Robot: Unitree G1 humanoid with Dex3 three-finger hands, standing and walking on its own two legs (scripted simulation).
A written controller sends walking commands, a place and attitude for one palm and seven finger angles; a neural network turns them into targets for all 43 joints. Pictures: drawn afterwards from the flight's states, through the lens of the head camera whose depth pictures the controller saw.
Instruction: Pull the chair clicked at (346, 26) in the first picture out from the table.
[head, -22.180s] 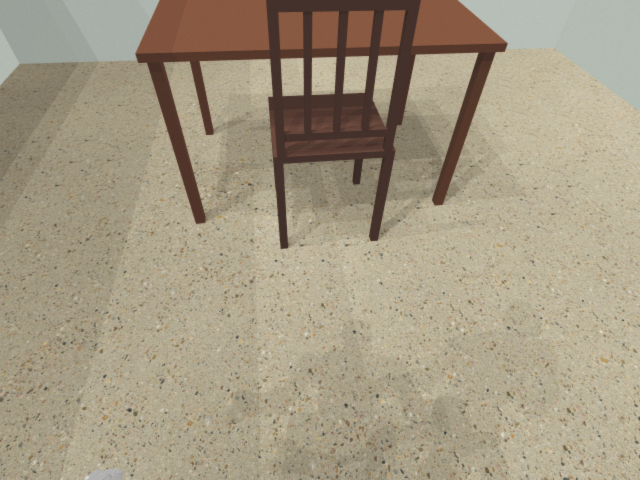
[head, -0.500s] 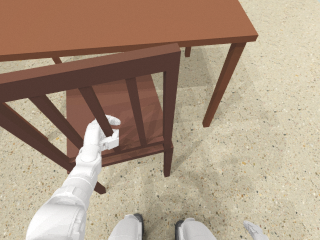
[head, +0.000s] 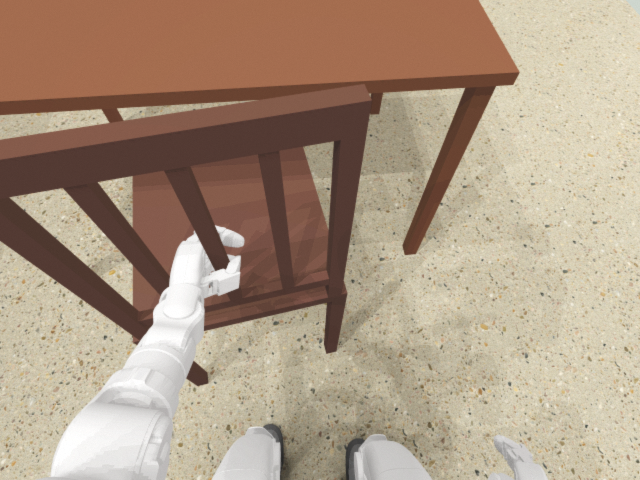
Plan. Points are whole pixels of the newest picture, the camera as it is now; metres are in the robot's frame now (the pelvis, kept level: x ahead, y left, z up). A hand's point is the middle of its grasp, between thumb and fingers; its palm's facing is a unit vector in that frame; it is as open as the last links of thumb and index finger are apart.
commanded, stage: step backward, pulling the chair out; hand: left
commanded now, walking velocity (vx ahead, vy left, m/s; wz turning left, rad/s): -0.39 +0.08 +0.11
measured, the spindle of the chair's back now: (213, 246) +0.41 +0.15 -0.02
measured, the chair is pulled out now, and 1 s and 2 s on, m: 0.15 0.16 0.25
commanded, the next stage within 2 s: none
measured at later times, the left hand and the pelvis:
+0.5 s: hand (231, 276) +0.38 +0.13 -0.05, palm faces -0.01 -0.98 -0.19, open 5.4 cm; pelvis +0.00 +0.00 +0.00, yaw +1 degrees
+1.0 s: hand (229, 280) +0.38 +0.13 -0.05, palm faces +0.01 -0.98 -0.19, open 5.4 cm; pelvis +0.00 +0.00 +0.00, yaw +3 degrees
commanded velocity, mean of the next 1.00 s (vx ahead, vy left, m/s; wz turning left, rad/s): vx -0.38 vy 0.00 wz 0.09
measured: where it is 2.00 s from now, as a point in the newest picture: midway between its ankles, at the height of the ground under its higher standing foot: outside the picture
